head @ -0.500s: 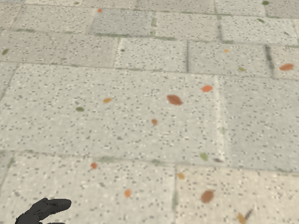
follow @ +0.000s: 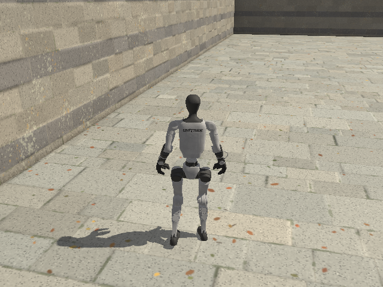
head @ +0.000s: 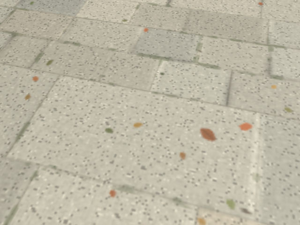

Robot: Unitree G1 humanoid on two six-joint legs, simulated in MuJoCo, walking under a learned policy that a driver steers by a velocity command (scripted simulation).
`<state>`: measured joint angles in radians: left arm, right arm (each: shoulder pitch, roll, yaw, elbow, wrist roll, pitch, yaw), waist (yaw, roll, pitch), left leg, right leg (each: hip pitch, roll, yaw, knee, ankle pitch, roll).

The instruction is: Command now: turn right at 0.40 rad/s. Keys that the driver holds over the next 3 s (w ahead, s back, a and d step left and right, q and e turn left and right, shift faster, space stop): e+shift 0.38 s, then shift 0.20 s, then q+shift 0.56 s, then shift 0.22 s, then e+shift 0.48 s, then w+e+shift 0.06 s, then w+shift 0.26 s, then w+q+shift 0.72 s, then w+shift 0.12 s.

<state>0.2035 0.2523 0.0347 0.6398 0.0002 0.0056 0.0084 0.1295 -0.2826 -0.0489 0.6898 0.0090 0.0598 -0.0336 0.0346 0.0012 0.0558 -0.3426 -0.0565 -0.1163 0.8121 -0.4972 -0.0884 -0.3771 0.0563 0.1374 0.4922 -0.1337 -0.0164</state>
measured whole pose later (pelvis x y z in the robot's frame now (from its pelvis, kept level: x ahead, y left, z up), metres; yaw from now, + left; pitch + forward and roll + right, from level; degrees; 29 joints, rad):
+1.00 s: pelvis +0.02 -0.01 +0.00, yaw -12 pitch +1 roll -2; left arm 0.08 0.28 0.07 0.68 0.00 0.02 0.02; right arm 0.23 -0.29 -0.07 0.68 0.02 0.08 0.01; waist -0.03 -0.01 0.06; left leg -0.40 0.09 0.08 0.80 -0.40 -0.05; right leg -0.22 -0.08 -0.26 0.50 -0.28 0.00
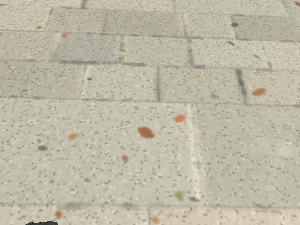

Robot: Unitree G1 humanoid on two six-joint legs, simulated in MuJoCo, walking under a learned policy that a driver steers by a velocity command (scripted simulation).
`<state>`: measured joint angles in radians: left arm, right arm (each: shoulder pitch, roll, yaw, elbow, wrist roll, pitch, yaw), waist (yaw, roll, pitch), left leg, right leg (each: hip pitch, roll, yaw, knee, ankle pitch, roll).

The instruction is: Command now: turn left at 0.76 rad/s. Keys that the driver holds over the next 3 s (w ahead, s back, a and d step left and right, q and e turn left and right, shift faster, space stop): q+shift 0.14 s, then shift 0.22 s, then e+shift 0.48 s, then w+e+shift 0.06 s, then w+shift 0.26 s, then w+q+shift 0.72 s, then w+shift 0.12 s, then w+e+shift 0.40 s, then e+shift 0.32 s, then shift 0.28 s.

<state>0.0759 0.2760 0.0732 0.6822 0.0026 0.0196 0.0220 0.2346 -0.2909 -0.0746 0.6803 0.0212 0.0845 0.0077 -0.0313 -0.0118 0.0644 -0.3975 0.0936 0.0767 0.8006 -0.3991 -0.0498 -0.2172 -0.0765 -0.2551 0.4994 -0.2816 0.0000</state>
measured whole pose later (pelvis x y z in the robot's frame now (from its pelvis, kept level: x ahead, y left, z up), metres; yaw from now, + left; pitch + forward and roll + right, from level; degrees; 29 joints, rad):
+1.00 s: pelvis +0.06 +0.05 +0.01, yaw -10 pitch +2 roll +0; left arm 0.17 0.33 0.09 0.64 -0.03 0.01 0.03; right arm 0.26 -0.30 -0.08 0.68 -0.01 -0.05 0.00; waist -0.02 -0.02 -0.02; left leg -0.26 -0.05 -0.06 0.49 -0.27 0.04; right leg -0.51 0.07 0.18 0.96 -0.40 -0.02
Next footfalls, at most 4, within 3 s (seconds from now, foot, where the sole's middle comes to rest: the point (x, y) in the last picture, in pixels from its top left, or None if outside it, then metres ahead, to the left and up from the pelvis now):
0.04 left None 0.04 0.12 -0.77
0.56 right None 0.11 -0.10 -0.77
0.90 left None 0.11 0.14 -0.77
1.36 right None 0.27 -0.18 -0.77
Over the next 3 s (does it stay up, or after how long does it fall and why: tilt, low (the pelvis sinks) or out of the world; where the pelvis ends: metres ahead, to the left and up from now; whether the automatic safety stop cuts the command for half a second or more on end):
stays up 1.42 0.11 0.01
